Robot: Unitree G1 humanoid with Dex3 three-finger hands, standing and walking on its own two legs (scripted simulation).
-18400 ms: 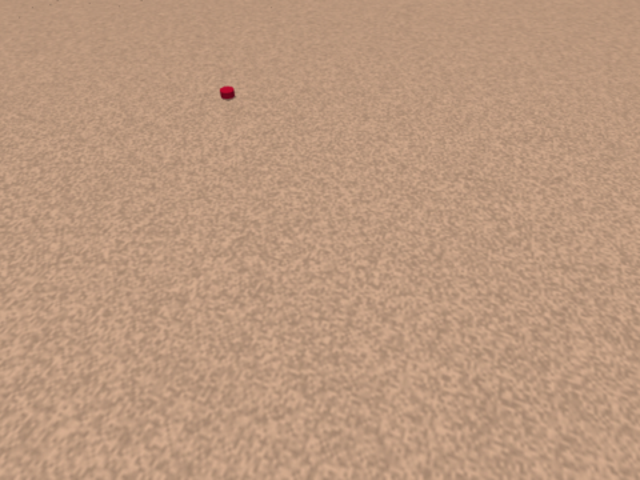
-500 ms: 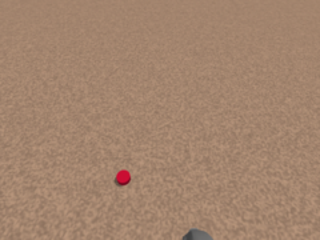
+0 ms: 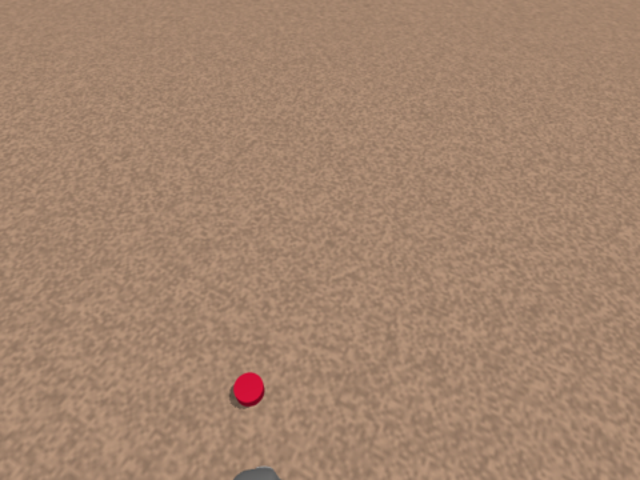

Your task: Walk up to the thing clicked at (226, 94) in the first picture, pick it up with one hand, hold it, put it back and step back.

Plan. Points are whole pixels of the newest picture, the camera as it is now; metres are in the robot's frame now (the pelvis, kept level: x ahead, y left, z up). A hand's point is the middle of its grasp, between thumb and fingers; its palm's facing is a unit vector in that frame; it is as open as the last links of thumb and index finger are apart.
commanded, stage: walk up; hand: left
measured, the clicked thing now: (249, 389) +0.46 +0.23 -0.73
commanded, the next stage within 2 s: stand in 1.52 s
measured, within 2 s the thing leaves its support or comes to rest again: neither
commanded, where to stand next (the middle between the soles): +0.08 -0.01 m, yaw -1 degrees
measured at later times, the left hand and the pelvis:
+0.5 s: hand out of the picture +0.13 +0.25 -0.13, palm faces -0.03 -0.92 -0.39, open 7.4 cm; pelvis +0.06 -0.02 +0.01, yaw -1 degrees
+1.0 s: hand (153, 459) +0.17 +0.24 -0.13, palm faces -0.03 -0.94 -0.34, open 7.4 cm; pelvis +0.07 -0.01 +0.03, yaw -1 degrees
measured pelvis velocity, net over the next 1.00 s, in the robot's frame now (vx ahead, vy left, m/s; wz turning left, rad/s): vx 0.07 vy -0.01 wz -0.01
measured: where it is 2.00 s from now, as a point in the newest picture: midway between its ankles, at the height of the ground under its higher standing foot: outside the picture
